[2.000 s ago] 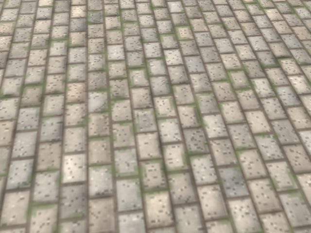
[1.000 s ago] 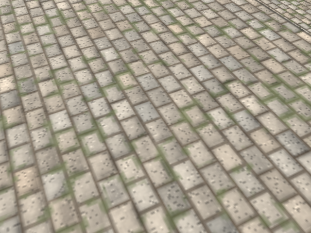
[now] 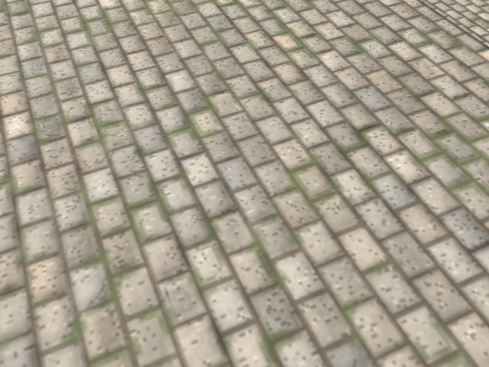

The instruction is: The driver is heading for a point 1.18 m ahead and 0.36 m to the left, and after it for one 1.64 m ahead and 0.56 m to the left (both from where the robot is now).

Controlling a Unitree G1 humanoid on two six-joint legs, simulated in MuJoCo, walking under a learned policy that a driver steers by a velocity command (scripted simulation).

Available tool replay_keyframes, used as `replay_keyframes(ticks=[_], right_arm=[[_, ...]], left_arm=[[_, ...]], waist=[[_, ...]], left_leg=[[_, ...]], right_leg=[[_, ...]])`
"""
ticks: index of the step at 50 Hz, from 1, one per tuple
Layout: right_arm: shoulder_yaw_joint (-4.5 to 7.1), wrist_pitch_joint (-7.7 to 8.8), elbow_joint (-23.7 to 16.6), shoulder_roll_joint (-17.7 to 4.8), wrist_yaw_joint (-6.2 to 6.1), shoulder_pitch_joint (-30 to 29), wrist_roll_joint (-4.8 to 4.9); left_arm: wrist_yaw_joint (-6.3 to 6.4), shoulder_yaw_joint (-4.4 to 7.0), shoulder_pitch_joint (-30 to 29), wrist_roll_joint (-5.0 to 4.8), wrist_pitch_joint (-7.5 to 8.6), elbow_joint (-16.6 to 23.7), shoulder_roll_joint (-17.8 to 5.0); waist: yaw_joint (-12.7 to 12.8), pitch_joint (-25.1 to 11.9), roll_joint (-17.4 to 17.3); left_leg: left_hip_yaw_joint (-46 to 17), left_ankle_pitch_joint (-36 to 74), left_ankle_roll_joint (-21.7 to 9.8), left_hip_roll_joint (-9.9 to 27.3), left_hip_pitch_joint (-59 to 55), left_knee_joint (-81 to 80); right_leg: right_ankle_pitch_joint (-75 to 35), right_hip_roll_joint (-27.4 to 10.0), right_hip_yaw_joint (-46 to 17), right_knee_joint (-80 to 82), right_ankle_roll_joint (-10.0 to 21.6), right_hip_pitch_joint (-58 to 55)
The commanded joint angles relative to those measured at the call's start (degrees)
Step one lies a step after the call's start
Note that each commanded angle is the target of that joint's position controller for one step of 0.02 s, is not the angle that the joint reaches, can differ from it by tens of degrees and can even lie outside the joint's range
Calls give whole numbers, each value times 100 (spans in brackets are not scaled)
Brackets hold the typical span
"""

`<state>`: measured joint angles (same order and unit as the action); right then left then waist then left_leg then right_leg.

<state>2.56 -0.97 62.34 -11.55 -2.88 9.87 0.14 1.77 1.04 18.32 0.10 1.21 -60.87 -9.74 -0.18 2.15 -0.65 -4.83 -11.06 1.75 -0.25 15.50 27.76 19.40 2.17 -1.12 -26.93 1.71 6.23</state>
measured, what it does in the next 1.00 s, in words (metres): walks ahead: left foot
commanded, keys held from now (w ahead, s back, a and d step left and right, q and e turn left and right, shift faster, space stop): shift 0.54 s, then w+shift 0.46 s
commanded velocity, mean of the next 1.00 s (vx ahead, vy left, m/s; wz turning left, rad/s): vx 0.26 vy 0.00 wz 0.00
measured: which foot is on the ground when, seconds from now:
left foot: down 0.00-0.56, up 0.58-0.84, down 0.86-1.00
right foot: down 0.00-0.86, up 0.88-1.00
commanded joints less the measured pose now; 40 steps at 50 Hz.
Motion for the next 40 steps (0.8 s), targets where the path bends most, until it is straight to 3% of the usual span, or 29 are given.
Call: replay_keyframes(ticks=[1, 27, 28, 29, 30, 31, 32, 34, 36, 38, 39, 40], right_arm=[[68, 39, -125, -546, -15, 71, 1], [-26, 37, 29, -488, -17, 305, 12], [-46, 28, 108, -395, -20, 463, 16], [-3, 41, 93, -468, -11, 468, 75], [26, 119, -118, -590, 30, 36, 95], [-25, 265, -455, -467, 106, -539, 184], [-9, 408, -638, -540, 163, -868, 210], [37, 634, -657, -526, 259, -673, 190], [53, 791, -719, -535, 335, -691, 196], [32, 831, -740, -398, 392, -680, 211], [33, 548, -904, -335, 583, -647, -276], [74, 412, -890, -345, 618, -388, -275]], left_arm=[[13, 74, 425, -1, 30, 46, -524], [14, 3, 758, -10, 32, -116, -445], [28, 19, 972, -25, 17, -211, -459], [53, 114, 1004, -96, -1, -159, -754], [67, 202, 1270, -154, 20, -132, -1035], [80, 325, 1201, -203, 113, -51, -1399], [87, 334, 1013, -140, 225, 65, -1351], [42, 269, 831, -109, 385, 201, -995], [-5, 273, 764, -194, 402, 321, -960], [-20, 301, 739, -186, 386, 429, -1126], [-93, 342, 765, 282, 378, 288, -1197], [-121, 363, 712, 278, 386, 302, -1169]], waist=[[2, 74, 88], [20, 134, 82], [56, -121, 194], [129, 46, 492], [356, 458, 781], [472, 986, 1336], [477, 1302, 1092], [267, 1109, 676], [264, 773, 635], [225, 587, 843], [145, 482, 1031], [29, 552, 1029]], left_leg=[[-23, 842, -244, 98, -630, -224], [-11, 860, -256, 79, -565, -220], [242, -291, -257, -137, -603, -36], [558, -1838, -276, -419, -138, 447], [636, -2327, -291, -404, 817, 1028], [686, -1566, -335, -95, 1692, 1879], [355, -1392, -382, 305, 2479, 2463], [201, -1019, -433, 649, 3279, 2831], [425, -661, -407, 648, 2611, 1831], [860, -503, -291, 360, 1424, 1197], [1228, -888, -323, 99, 802, 824], [1466, -642, -342, -1, 77, 698]], right_leg=[[-917, -299, -239, 682, 37, 854], [-912, -279, -163, 676, 24, 860], [365, -249, -176, 831, 112, 737], [2077, -431, -562, 1029, 385, 763], [3457, -1037, -1456, 1559, 787, 691], [3776, -2032, -2663, 2269, 1262, 598], [3160, -2429, -3147, 2478, 1468, 378], [2006, -2274, -2649, 2220, 1255, -452], [1184, -1844, -1748, 2138, 908, -455], [920, -1502, -1138, 2051, 834, 201], [1285, -1312, -935, 2061, 942, 525], [1414, -1364, -871, 1940, 1001, 1014]])
Keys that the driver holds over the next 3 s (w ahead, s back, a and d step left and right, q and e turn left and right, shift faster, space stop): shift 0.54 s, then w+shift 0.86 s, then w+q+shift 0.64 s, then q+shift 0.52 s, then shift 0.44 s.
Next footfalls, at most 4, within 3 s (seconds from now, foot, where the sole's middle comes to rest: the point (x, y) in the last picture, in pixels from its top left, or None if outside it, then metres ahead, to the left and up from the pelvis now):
0.86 left None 0.18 0.18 -0.77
1.34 right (259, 325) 0.63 0.00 -0.77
1.82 left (215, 208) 1.05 0.14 -0.77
2.22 right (209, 120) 1.51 0.18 -0.77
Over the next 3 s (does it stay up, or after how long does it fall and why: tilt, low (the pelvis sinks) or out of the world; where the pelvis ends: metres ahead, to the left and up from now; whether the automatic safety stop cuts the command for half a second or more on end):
stays up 1.42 0.28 -0.01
